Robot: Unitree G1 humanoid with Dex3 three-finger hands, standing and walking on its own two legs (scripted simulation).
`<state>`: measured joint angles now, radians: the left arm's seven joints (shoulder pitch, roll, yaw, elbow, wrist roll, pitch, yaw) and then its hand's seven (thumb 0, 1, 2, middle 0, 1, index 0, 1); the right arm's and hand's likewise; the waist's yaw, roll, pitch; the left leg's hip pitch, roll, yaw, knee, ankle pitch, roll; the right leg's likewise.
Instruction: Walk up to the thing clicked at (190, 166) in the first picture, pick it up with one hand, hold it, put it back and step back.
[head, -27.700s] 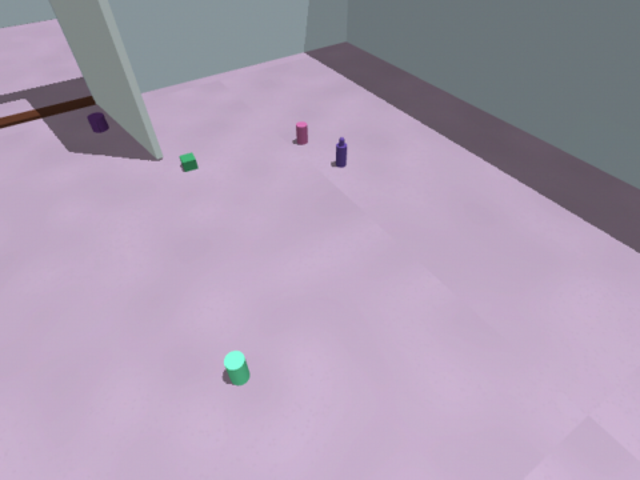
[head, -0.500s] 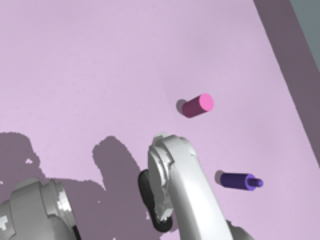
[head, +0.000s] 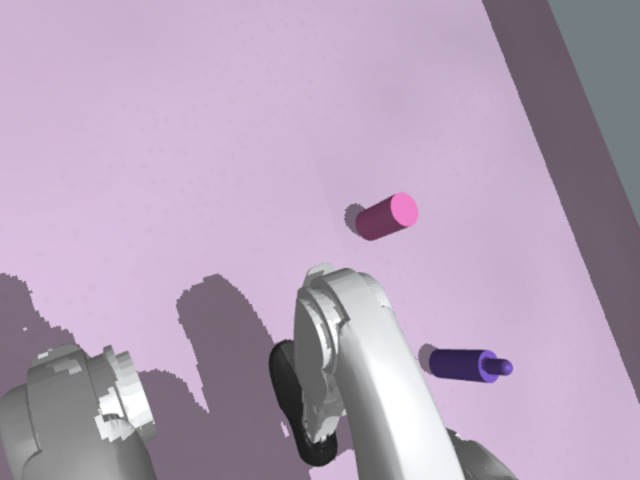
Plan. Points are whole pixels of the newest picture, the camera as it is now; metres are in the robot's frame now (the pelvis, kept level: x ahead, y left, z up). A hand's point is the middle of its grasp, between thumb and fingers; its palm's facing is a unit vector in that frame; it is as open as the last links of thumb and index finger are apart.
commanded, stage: rest palm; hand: left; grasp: from above
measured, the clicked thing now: out of the picture +0.47 +0.32 -0.27
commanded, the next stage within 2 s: close in 0.42 s
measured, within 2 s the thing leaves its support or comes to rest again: neither
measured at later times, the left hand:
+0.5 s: hand out of the picture +0.45 +0.31 -0.25, palm faces -0.50 -0.11 -0.86, open 14.2 cm
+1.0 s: hand out of the picture +0.45 +0.30 -0.24, palm faces -0.45 -0.09 -0.89, open 13.5 cm
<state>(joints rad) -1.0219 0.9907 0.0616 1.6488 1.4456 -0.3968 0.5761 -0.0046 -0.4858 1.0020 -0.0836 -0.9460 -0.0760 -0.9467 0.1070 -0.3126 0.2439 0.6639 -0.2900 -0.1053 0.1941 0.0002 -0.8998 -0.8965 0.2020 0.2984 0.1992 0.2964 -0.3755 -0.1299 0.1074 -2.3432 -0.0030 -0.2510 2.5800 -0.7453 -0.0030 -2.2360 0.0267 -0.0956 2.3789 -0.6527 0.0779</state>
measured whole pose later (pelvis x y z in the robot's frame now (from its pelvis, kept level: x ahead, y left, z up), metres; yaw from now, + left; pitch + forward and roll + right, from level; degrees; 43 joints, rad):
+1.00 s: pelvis -0.01 +0.00 +0.00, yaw -1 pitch +28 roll -15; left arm -1.07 1.00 0.06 1.74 1.37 -0.27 0.63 0.00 -0.38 0.94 -0.13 -0.94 -0.13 -0.93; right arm 0.09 -0.35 0.28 0.64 -0.27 -0.19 0.22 0.00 -0.89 -0.89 0.20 0.30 0.20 0.30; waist -0.41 -0.12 0.15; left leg -2.36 0.01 -0.25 2.57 -0.73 0.01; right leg -2.25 0.04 -0.10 2.35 -0.63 0.08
